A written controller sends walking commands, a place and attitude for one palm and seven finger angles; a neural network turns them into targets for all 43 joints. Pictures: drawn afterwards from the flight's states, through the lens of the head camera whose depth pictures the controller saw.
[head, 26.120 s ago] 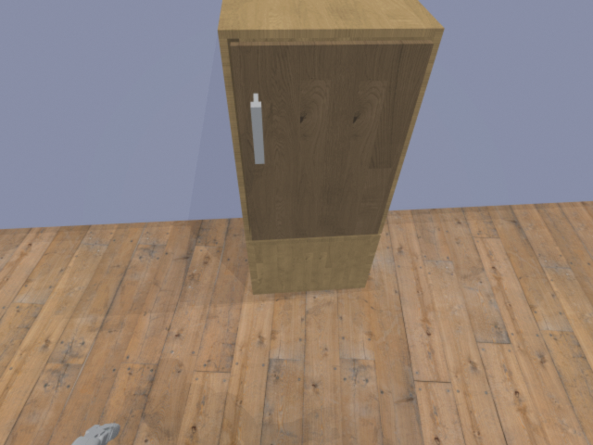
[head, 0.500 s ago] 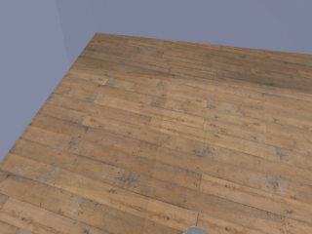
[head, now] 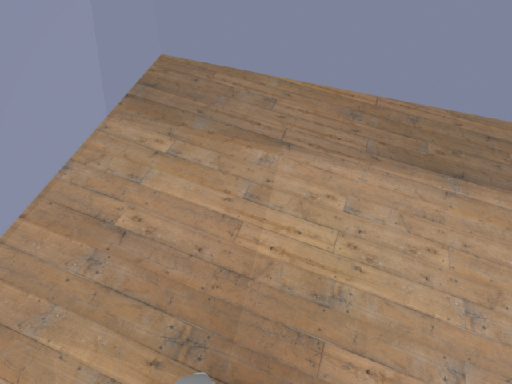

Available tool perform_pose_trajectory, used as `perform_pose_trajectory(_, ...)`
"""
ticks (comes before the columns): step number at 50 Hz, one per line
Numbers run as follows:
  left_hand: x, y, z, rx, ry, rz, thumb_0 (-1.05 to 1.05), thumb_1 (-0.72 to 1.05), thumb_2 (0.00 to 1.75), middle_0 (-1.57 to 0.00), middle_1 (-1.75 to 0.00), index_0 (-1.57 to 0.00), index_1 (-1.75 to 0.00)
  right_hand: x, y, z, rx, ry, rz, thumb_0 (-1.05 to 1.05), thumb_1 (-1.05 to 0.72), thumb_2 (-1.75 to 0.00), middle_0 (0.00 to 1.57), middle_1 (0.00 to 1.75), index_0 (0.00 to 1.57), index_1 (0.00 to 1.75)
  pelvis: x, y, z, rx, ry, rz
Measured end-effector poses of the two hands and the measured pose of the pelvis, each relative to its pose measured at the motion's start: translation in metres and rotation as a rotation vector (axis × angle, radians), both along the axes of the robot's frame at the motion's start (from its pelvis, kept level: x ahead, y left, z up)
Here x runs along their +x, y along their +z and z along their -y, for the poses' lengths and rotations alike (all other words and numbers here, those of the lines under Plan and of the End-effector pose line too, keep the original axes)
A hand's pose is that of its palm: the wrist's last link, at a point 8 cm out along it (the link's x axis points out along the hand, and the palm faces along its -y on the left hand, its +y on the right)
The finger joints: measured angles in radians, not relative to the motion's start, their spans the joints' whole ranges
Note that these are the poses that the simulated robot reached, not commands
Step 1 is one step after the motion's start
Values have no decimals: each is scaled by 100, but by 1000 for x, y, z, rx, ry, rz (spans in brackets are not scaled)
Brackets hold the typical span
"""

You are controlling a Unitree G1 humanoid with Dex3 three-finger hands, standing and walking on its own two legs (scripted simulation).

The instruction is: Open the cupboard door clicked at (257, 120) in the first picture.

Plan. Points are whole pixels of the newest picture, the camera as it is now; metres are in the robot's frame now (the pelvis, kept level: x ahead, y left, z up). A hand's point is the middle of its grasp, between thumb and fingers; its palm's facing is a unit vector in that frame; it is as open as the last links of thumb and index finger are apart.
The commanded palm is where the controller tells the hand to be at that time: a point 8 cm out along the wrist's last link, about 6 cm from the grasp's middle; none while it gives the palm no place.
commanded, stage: turn to face it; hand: left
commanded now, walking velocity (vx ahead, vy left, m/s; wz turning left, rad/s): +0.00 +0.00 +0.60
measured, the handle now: out of the picture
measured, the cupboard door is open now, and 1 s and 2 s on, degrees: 46 46 46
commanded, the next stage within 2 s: none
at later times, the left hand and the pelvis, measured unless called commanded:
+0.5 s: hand out of the picture +0.09 +0.17 -0.14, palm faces +0.29 -0.91 -0.29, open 7.4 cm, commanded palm none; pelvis +0.06 -0.06 +0.01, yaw +18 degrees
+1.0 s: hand out of the picture +0.05 +0.16 -0.15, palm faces +0.58 -0.76 -0.30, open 7.4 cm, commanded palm none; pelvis +0.09 -0.08 +0.00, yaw +36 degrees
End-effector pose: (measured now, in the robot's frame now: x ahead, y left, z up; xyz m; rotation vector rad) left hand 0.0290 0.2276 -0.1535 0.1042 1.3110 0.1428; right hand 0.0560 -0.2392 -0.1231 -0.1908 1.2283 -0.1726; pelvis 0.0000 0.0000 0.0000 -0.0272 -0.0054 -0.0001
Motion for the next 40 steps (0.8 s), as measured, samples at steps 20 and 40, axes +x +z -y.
perform_pose_trajectory(20, 65, 42, -2, 147, 166, 170, 0, 91, 90, -20, -30, -20, -30, 106, 1, 46, -5, 200, -21, 0, -90, -90, 20, 30, 20, 30, 46, 8, 51, 9, 238, -53)
perform_pose_trajectory(40, -36, 9, 33, 81, 469, -26, 0, 90, 90, -20, -30, -20, -30, 241, 16, -4, -39, 560, 117, 0, -91, -90, 20, 29, 19, 30, 72, -1, 57, 30, 497, -25)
